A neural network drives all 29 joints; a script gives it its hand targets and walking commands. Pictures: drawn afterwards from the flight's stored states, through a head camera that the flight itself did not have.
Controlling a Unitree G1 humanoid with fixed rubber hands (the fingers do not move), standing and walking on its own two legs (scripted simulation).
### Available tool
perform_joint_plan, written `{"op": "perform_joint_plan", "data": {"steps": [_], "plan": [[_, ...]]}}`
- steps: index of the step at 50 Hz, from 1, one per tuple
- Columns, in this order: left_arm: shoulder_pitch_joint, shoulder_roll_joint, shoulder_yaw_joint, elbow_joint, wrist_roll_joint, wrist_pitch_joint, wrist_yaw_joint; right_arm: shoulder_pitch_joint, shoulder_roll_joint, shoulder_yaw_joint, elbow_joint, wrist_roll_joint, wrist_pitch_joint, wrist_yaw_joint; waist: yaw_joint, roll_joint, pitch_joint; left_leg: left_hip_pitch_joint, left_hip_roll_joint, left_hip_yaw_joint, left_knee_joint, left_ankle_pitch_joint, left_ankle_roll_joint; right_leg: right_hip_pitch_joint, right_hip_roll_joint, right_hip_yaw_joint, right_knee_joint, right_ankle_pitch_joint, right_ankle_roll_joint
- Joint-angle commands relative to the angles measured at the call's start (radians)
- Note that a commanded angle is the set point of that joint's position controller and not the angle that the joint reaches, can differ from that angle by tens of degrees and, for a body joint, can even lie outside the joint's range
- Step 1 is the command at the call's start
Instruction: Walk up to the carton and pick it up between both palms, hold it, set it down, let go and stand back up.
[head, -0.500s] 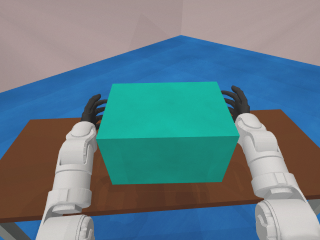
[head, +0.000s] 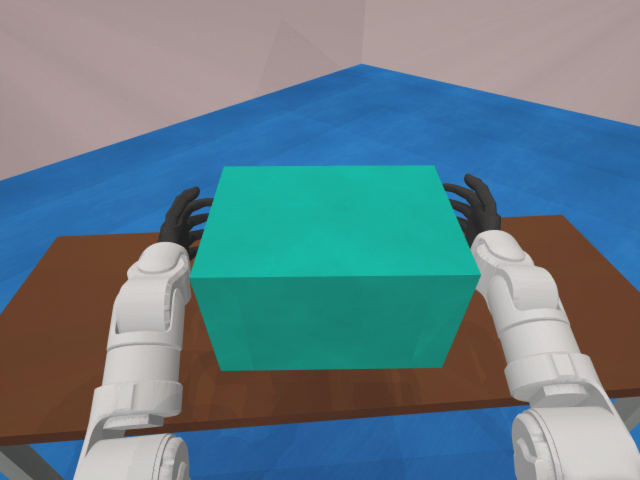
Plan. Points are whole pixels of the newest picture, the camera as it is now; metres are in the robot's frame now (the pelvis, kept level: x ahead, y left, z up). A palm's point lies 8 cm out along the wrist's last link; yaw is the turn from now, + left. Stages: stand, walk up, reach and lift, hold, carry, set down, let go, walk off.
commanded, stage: hold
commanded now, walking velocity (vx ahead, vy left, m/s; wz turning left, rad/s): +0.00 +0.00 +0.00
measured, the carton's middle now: (330, 265) +0.37 +0.00 +0.13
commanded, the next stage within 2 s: none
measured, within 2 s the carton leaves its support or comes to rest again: neither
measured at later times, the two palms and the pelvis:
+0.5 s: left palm (178, 243) +0.37 +0.19 +0.18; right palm (478, 226) +0.38 -0.18 +0.18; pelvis +0.01 +0.00 +0.00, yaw +0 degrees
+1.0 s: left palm (167, 246) +0.35 +0.20 +0.19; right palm (479, 225) +0.37 -0.18 +0.20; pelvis +0.00 +0.00 +0.00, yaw +0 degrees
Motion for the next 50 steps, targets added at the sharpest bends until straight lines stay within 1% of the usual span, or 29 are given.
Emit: {"op": "perform_joint_plan", "data": {"steps": [1, 3, 5, 6, 7, 8, 11, 12, 14, 15, 17, 18, 20, 24, 26, 27, 28, 29, 31, 33, 34, 36, 38, 40, 41, 44, 46, 48, 50], "plan": [[-0.693, -0.608, -0.313, -0.259, -0.075, -0.054, -0.135, -0.803, 0.540, 0.425, -0.374, 0.100, -0.046, 0.175, 0.007, 0.017, -0.304, 0.204, -0.050, -0.073, -0.037, 0.066, -0.003, 0.129, 0.043, -0.032, -0.105, 0.065, 0.002], [-0.720, -0.604, -0.305, -0.265, -0.078, -0.063, -0.129, -0.805, 0.562, 0.424, -0.340, 0.093, -0.050, 0.186, 0.015, 0.019, -0.304, 0.197, -0.046, -0.067, -0.046, 0.040, -0.001, 0.117, 0.045, -0.036, -0.099, 0.038, 0.000], [-0.697, -0.594, -0.291, -0.234, -0.059, -0.056, -0.132, -0.786, 0.552, 0.413, -0.296, 0.083, -0.049, 0.190, 0.010, 0.019, -0.257, 0.184, -0.045, -0.065, -0.055, 0.028, 0.003, 0.123, 0.041, -0.037, -0.101, 0.036, -0.002], [-0.707, -0.586, -0.268, -0.198, -0.045, -0.053, -0.133, -0.783, 0.543, 0.395, -0.239, 0.069, -0.043, 0.193, 0.009, 0.017, -0.217, 0.174, -0.040, -0.068, -0.071, -0.023, 0.002, 0.101, 0.037, -0.035, -0.110, -0.021, -0.005], [-0.697, -0.598, -0.273, -0.189, -0.035, -0.047, -0.139, -0.776, 0.532, 0.384, -0.223, 0.062, -0.048, 0.199, 0.008, 0.024, -0.209, 0.166, -0.033, -0.066, -0.077, -0.029, 0.001, 0.109, 0.038, -0.038, -0.109, -0.027, -0.008], [-0.688, -0.595, -0.261, -0.179, -0.034, -0.046, -0.142, -0.783, 0.539, 0.389, -0.229, 0.062, -0.050, 0.201, 0.016, 0.006, -0.210, 0.166, -0.032, -0.066, -0.079, -0.025, 0.006, 0.114, 0.039, -0.040, -0.109, -0.021, -0.005], [-0.683, -0.583, -0.257, -0.166, -0.024, -0.043, -0.152, -0.762, 0.529, 0.358, -0.171, 0.044, -0.049, 0.201, -0.007, 0.024, -0.186, 0.160, -0.035, -0.062, -0.082, -0.043, 0.001, 0.120, 0.035, -0.035, -0.114, -0.025, -0.009], [-0.674, -0.570, -0.246, -0.175, -0.021, -0.045, -0.157, -0.755, 0.535, 0.361, -0.171, 0.041, -0.050, 0.201, -0.001, 0.012, -0.207, 0.171, -0.036, -0.060, -0.080, -0.029, 0.005, 0.128, 0.033, -0.034, -0.115, -0.013, -0.006], [-0.698, -0.574, -0.268, -0.222, -0.041, -0.056, -0.156, -0.750, 0.547, 0.370, -0.207, 0.044, -0.060, 0.198, -0.007, 0.010, -0.251, 0.175, -0.038, -0.064, -0.071, -0.007, 0.005, 0.145, 0.035, -0.036, -0.104, 0.015, -0.003], [-0.708, -0.579, -0.271, -0.238, -0.043, -0.059, -0.155, -0.752, 0.552, 0.375, -0.211, 0.046, -0.063, 0.199, -0.001, 0.020, -0.275, 0.192, -0.039, -0.059, -0.066, 0.021, 0.001, 0.146, 0.036, -0.039, -0.103, 0.029, -0.004], [-0.706, -0.591, -0.306, -0.286, -0.065, -0.068, -0.148, -0.749, 0.554, 0.395, -0.271, 0.067, -0.072, 0.194, -0.010, 0.024, -0.336, 0.226, -0.041, -0.061, -0.041, 0.104, -0.010, 0.166, 0.043, -0.037, -0.093, 0.106, -0.003], [-0.705, -0.606, -0.330, -0.312, -0.072, -0.068, -0.143, -0.756, 0.549, 0.405, -0.296, 0.076, -0.079, 0.193, -0.007, 0.047, -0.374, 0.249, -0.039, -0.063, -0.028, 0.145, -0.021, 0.162, 0.045, -0.037, -0.091, 0.129, -0.001], [-0.656, -0.615, -0.345, -0.345, -0.082, -0.068, -0.134, -0.728, 0.547, 0.432, -0.345, 0.102, -0.077, 0.185, -0.004, 0.049, -0.407, 0.281, -0.044, -0.065, -0.005, 0.230, -0.031, 0.177, 0.054, -0.036, -0.085, 0.197, 0.003], [-0.595, -0.613, -0.353, -0.377, -0.074, -0.053, -0.137, -0.689, 0.522, 0.451, -0.390, 0.133, -0.062, 0.169, -0.007, 0.054, -0.387, 0.309, -0.046, -0.069, 0.018, 0.335, -0.042, 0.198, 0.052, -0.032, -0.083, 0.292, 0.010], [-0.569, -0.622, -0.366, -0.414, -0.080, -0.047, -0.136, -0.686, 0.517, 0.472, -0.450, 0.151, -0.060, 0.159, -0.012, 0.043, -0.418, 0.331, -0.046, -0.072, 0.033, 0.381, -0.047, 0.210, 0.060, -0.040, -0.074, 0.327, 0.013], [-0.571, -0.602, -0.357, -0.409, -0.072, -0.041, -0.138, -0.669, 0.511, 0.474, -0.431, 0.153, -0.049, 0.154, -0.011, 0.049, -0.379, 0.311, -0.051, -0.072, 0.027, 0.361, -0.046, 0.213, 0.052, -0.037, -0.077, 0.332, 0.017], [-0.543, -0.580, -0.318, -0.351, -0.051, -0.033, -0.144, -0.660, 0.499, 0.461, -0.391, 0.139, -0.036, 0.152, -0.006, 0.020, -0.321, 0.287, -0.055, -0.069, 0.014, 0.318, -0.035, 0.206, 0.051, -0.035, -0.085, 0.314, 0.019], [-0.537, -0.565, -0.305, -0.350, -0.035, -0.026, -0.149, -0.654, 0.495, 0.460, -0.391, 0.135, -0.028, 0.152, 0.000, 0.014, -0.302, 0.274, -0.055, -0.073, 0.005, 0.295, -0.030, 0.208, 0.053, -0.039, -0.084, 0.292, 0.017], [-0.528, -0.557, -0.286, -0.309, -0.014, -0.008, -0.162, -0.662, 0.479, 0.441, -0.342, 0.127, -0.017, 0.154, 0.004, 0.025, -0.240, 0.252, -0.050, -0.067, -0.022, 0.215, -0.022, 0.180, 0.045, -0.036, -0.101, 0.196, 0.012], [-0.570, -0.559, -0.271, -0.320, -0.011, -0.012, -0.163, -0.673, 0.498, 0.437, -0.328, 0.125, -0.019, 0.161, 0.016, 0.029, -0.238, 0.248, -0.051, -0.064, -0.030, 0.186, -0.015, 0.172, 0.043, -0.035, -0.101, 0.165, 0.007], [-0.578, -0.556, -0.265, -0.302, -0.009, -0.014, -0.165, -0.707, 0.506, 0.442, -0.340, 0.121, -0.024, 0.166, 0.022, 0.004, -0.242, 0.236, -0.050, -0.061, -0.037, 0.156, -0.010, 0.173, 0.043, -0.036, -0.104, 0.140, 0.011], [-0.615, -0.573, -0.289, -0.296, -0.027, -0.020, -0.160, -0.739, 0.505, 0.425, -0.343, 0.108, -0.033, 0.172, 0.011, 0.032, -0.264, 0.231, -0.047, -0.063, -0.039, 0.114, -0.011, 0.149, 0.041, -0.033, -0.104, 0.095, 0.002], [-0.638, -0.587, -0.311, -0.311, -0.050, -0.030, -0.157, -0.747, 0.525, 0.427, -0.370, 0.098, -0.041, 0.175, 0.004, 0.014, -0.298, 0.240, -0.045, -0.066, -0.039, 0.121, -0.010, 0.149, 0.046, -0.041, -0.098, 0.108, 0.001], [-0.681, -0.596, -0.314, -0.286, -0.062, -0.040, -0.149, -0.778, 0.536, 0.417, -0.356, 0.083, -0.049, 0.179, 0.004, 0.013, -0.304, 0.216, -0.044, -0.061, -0.049, 0.042, -0.005, 0.129, 0.044, -0.039, -0.108, 0.030, 0.000], [-0.707, -0.597, -0.316, -0.275, -0.065, -0.044, -0.147, -0.786, 0.536, 0.402, -0.324, 0.071, -0.053, 0.185, -0.002, 0.014, -0.287, 0.204, -0.040, -0.062, -0.059, 0.015, -0.006, 0.107, 0.044, -0.046, -0.109, 0.004, -0.002], [-0.722, -0.589, -0.293, -0.239, -0.047, -0.047, -0.146, -0.794, 0.559, 0.395, -0.267, 0.053, -0.061, 0.198, 0.013, 0.016, -0.254, 0.178, -0.039, -0.054, -0.072, -0.041, 0.004, 0.102, 0.038, -0.042, -0.108, -0.040, -0.007], [-0.725, -0.587, -0.283, -0.202, -0.046, -0.045, -0.151, -0.777, 0.542, 0.357, -0.215, 0.030, -0.059, 0.203, -0.009, 0.009, -0.220, 0.158, -0.035, -0.054, -0.081, -0.065, 0.002, 0.099, 0.033, -0.041, -0.115, -0.055, -0.008], [-0.710, -0.583, -0.286, -0.206, -0.042, -0.046, -0.155, -0.746, 0.535, 0.346, -0.181, 0.021, -0.059, 0.206, -0.017, 0.023, -0.208, 0.163, -0.029, -0.056, -0.085, -0.058, -0.004, 0.100, 0.033, -0.041, -0.113, -0.043, -0.012], [-0.701, -0.575, -0.273, -0.184, -0.022, -0.039, -0.158, -0.751, 0.532, 0.342, -0.162, 0.022, -0.066, 0.209, -0.009, 0.027, -0.205, 0.160, -0.030, -0.052, -0.089, -0.070, -0.003, 0.104, 0.030, -0.044, -0.118, -0.062, -0.012]]}}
